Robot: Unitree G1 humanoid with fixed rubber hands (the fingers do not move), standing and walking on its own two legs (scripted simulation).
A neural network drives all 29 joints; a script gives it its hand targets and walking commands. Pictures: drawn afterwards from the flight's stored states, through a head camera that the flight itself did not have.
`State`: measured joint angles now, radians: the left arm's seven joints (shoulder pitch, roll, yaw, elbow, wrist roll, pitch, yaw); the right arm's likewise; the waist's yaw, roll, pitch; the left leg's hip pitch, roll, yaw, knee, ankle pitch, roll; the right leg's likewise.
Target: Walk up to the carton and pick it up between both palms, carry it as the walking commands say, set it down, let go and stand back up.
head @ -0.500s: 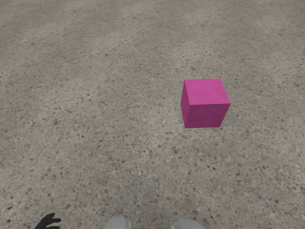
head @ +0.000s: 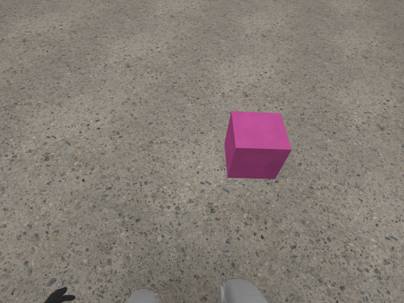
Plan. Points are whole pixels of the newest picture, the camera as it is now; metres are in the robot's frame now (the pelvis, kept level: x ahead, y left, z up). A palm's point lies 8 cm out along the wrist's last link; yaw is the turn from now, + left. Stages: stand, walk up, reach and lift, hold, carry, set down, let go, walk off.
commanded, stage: walk up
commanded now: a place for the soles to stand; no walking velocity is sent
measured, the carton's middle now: (253, 146) +0.95 -0.34 -0.59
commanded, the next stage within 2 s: none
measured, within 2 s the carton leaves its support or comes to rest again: neither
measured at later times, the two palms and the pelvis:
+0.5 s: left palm (93, 280) +0.18 +0.23 -0.11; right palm out of the picture +0.14 -0.42 -0.07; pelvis +0.10 -0.08 +0.01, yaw +2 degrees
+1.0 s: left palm (134, 235) +0.27 +0.16 -0.11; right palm out of the picture +0.24 -0.49 -0.06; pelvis +0.20 -0.15 +0.01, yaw +2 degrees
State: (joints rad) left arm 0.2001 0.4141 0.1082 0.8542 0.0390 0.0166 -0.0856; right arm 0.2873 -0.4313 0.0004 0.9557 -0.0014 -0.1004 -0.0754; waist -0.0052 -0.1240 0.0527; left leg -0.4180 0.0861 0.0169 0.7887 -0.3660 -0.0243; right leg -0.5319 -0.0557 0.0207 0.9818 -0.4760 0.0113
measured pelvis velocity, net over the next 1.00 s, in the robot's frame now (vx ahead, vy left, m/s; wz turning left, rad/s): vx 0.20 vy -0.15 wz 0.03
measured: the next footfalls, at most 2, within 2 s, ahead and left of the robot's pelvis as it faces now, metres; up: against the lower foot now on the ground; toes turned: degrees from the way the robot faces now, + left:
right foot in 0.02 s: +0.10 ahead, -0.13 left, +0.00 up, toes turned -3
left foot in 0.38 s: +0.15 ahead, +0.10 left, +0.00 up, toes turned +5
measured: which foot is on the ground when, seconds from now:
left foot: down 0.00-0.04, up 0.06-0.36, down 0.38-0.62, up 0.64-0.96, down 0.98-1.00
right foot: up 0.00-0.00, down 0.02-0.40, up 0.42-0.58, down 0.60-1.00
